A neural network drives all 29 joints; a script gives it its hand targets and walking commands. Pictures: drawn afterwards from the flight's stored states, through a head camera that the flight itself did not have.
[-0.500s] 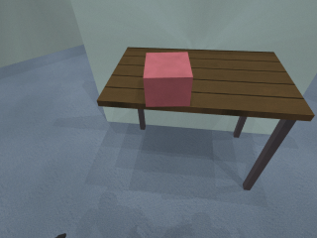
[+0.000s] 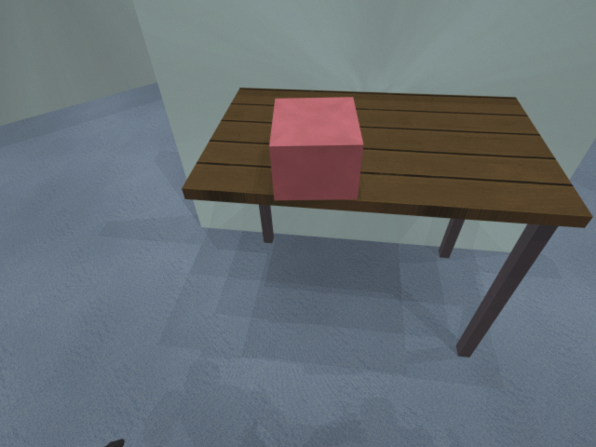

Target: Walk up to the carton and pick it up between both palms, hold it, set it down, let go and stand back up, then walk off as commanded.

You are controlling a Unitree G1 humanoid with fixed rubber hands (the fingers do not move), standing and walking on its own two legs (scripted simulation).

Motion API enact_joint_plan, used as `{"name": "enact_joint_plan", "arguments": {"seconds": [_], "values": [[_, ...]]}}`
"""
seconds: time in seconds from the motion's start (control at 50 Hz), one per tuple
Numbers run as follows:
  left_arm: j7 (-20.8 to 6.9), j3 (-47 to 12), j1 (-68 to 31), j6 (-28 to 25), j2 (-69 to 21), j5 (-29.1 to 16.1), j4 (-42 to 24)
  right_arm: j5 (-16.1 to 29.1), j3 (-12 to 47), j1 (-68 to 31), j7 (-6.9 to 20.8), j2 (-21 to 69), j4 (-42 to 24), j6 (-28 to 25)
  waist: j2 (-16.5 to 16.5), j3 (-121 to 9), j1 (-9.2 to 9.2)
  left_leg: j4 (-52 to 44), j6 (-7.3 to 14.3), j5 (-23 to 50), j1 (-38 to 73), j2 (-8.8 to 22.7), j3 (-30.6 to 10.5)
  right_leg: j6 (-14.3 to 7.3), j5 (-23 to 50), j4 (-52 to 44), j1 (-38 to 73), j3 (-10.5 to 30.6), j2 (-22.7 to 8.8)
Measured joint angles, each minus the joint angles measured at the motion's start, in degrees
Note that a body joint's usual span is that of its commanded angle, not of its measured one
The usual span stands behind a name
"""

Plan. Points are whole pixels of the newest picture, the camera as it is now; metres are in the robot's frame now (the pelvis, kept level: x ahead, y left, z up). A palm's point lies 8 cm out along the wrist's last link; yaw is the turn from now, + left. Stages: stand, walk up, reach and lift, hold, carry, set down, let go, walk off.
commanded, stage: walk up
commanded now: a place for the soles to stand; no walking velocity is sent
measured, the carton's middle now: (314, 147) +0.76 +0.01 +0.02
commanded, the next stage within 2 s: none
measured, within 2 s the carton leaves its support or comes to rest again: neither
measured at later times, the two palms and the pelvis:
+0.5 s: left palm (41, 446) +0.17 +0.40 -0.10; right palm out of the picture +0.15 -0.29 -0.07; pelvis +0.10 +0.06 +0.00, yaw -1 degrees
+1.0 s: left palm (63, 361) +0.30 +0.44 -0.11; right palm (480, 342) +0.33 -0.26 -0.09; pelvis +0.27 +0.09 -0.01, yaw -1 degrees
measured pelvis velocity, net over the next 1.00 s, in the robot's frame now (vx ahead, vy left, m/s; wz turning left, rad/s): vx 0.27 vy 0.09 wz -0.01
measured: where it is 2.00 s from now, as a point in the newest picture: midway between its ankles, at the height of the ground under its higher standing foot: (280, 443)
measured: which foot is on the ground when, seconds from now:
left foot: down 0.00-0.66, up 0.68-0.98, down 1.00-1.00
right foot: down 0.00-0.28, up 0.30-0.62, down 0.64-1.00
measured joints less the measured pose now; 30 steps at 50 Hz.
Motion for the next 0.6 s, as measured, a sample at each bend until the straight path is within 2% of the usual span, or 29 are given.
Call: {"name": "enact_joint_plan", "arguments": {"seconds": [0.02,0.08,0.1,0.18,0.22,0.26,0.3,0.34,0.38,0.48,0.6], "values": [[-0.03,0.00,0.05,-0.05,0.01,0.00,0.00,0.00,0.01,0.01,0.11,0.02,0.01,0.01,-0.02,0.08,0.01,0.37,0.00,-0.86,0.02,-0.01,0.02,0.00,-0.31,0.03,0.15,0.01,-0.01],[-0.25,0.01,1.90,-0.84,0.64,0.00,0.01,0.00,-0.01,0.24,1.26,-0.88,0.02,0.34,-0.01,-0.46,0.05,4.10,0.00,-13.99,0.06,0.03,0.05,-0.11,-6.61,0.36,1.51,0.03,0.01],[-0.26,0.02,2.62,-1.19,1.14,0.00,0.00,-0.01,-0.02,0.20,1.52,-1.47,0.01,0.29,-0.03,0.08,0.07,6.45,0.00,-15.29,0.02,0.00,0.07,-0.54,-7.94,0.25,2.42,0.05,0.00],[-0.26,0.02,5.46,-1.81,4.17,0.01,0.03,-0.02,-0.16,0.08,2.26,-4.44,0.02,0.32,0.00,4.27,0.03,15.55,0.00,-14.22,-0.53,1.18,-0.03,-1.71,-5.80,-0.49,6.52,0.04,-0.40],[-0.29,0.09,6.86,-1.39,5.77,0.00,0.04,-0.01,-0.48,0.09,2.81,-5.67,0.00,0.69,0.03,4.80,-0.01,15.39,0.00,-16.06,-0.56,2.26,-0.07,-1.71,-3.95,-0.51,7.41,0.00,-0.60],[-0.37,0.09,7.63,-0.51,7.02,0.00,0.03,0.00,-1.05,0.27,3.12,-6.39,-0.04,0.77,0.21,3.75,-0.11,10.27,0.00,-15.05,0.01,2.93,-0.14,-1.71,-4.20,0.81,6.62,-0.09,-0.64],[-0.37,0.08,7.25,0.19,7.63,0.01,0.04,-0.01,-1.67,0.60,3.11,-6.35,-0.02,0.37,-0.39,3.51,-0.12,7.37,0.00,-4.91,0.59,2.21,0.47,-1.72,-10.48,7.51,4.04,0.48,-1.13],[-0.37,0.07,7.21,0.46,7.05,0.00,-0.01,-0.01,-1.65,1.76,3.07,-5.50,0.02,0.13,-0.46,2.12,-0.15,7.46,0.36,-4.57,0.96,2.26,1.27,-1.71,-14.60,18.26,-1.02,0.43,-0.13],[-0.44,0.07,6.61,-0.01,6.71,0.00,-0.30,-0.01,-1.64,3.47,3.07,-4.52,0.00,0.04,-0.54,0.86,-0.10,5.29,1.02,-6.71,2.36,2.42,1.43,-1.71,-14.29,23.40,-5.14,0.55,0.51],[-0.75,0.06,5.88,-1.51,6.64,0.00,-0.64,-0.01,-1.65,4.23,3.07,-3.31,-0.03,-0.31,-0.62,1.62,-0.03,1.35,1.18,-6.44,6.33,2.65,1.96,-1.71,-10.95,22.26,-10.66,0.63,0.50],[-0.81,0.05,5.68,-2.11,5.42,0.00,-0.67,-0.02,-1.67,4.23,3.07,-3.87,-0.01,0.00,-0.63,2.48,0.03,2.49,1.18,-10.92,9.25,1.28,2.66,-1.71,-2.48,11.74,-10.46,0.68,0.50]]}}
